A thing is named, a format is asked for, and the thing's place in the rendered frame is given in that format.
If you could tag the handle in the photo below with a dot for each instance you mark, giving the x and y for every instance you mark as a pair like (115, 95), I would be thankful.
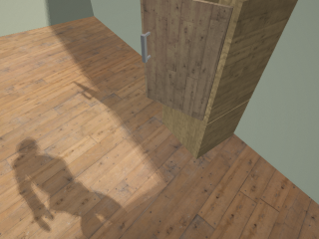
(144, 47)

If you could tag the cupboard door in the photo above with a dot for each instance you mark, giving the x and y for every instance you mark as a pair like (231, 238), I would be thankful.
(185, 44)

